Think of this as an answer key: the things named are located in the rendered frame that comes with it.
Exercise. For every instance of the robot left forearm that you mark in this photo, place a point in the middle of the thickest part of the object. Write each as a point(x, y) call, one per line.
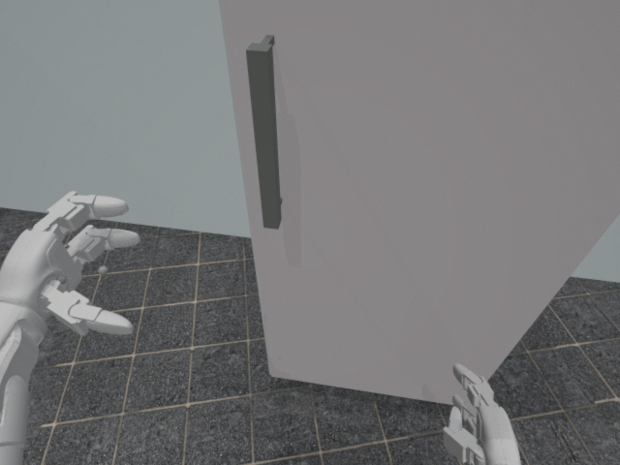
point(22, 330)

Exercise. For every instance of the right robot hand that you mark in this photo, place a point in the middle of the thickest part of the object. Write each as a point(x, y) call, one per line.
point(490, 439)

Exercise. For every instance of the handle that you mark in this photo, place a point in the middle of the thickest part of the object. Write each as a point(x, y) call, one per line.
point(262, 92)

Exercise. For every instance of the fridge door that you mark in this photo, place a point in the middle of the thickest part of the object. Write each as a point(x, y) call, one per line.
point(444, 166)

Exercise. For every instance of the left robot hand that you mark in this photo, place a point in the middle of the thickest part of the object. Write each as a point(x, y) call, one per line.
point(38, 256)

